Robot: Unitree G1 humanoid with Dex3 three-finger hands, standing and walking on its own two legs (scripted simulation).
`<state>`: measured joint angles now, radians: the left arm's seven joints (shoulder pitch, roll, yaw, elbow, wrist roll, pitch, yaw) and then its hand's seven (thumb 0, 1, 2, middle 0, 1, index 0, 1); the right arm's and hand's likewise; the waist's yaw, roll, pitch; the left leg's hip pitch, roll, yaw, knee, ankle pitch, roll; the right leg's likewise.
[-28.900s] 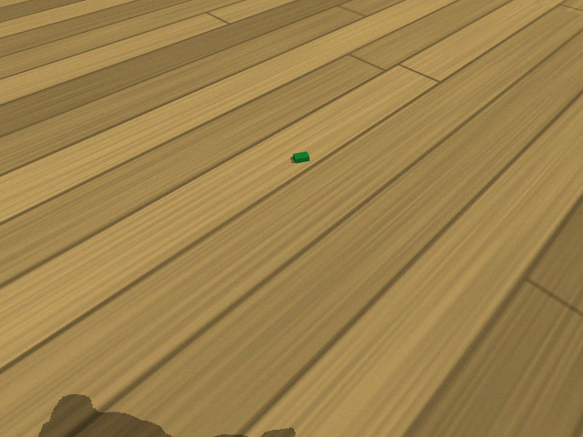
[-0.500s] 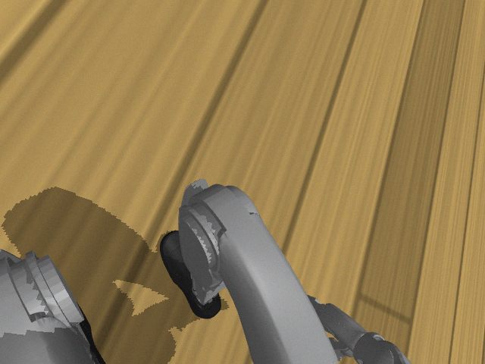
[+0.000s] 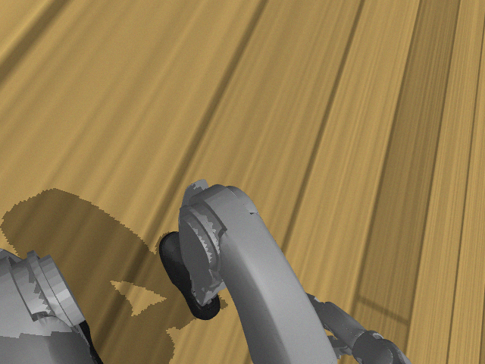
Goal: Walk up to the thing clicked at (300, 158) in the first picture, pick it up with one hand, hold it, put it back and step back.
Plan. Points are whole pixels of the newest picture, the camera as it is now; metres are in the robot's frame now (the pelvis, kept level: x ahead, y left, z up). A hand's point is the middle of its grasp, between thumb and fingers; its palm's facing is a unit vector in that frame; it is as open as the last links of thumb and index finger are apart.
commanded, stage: close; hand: left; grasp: from above
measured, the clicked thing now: out of the picture +0.46 +0.36 -0.30
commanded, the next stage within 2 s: settle in 0.16 s
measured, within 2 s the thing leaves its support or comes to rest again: leaves its support in 0.50 s
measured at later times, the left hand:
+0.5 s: hand out of the picture +0.45 +0.36 -0.26, palm faces -0.39 -0.21 -0.90, open 7.6 cm
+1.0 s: hand out of the picture +0.44 +0.37 -0.17, palm faces -0.38 -0.18 -0.91, open 7.6 cm
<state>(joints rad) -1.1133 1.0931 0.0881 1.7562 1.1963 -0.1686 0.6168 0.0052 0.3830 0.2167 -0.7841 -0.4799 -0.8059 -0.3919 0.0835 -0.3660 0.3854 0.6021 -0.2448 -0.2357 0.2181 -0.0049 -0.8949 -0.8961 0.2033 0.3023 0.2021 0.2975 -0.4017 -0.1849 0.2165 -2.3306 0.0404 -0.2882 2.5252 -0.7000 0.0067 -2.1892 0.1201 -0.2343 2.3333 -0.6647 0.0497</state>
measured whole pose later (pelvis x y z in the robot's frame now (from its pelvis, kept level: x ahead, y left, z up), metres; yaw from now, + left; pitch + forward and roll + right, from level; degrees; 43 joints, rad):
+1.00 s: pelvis +0.00 +0.00 +0.01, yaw +4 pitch +31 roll -13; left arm -1.01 0.88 0.05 1.45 1.12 -0.08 0.36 0.00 0.38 0.09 -0.97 -0.23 -0.97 -0.17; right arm 0.14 -0.33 0.22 0.64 -0.15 -0.14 0.22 0.00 -0.90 -0.89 0.20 0.30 0.20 0.30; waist -0.29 -0.04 0.03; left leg -2.35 0.03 -0.21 2.46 -0.68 0.01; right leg -2.23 0.09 -0.18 2.33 -0.67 0.03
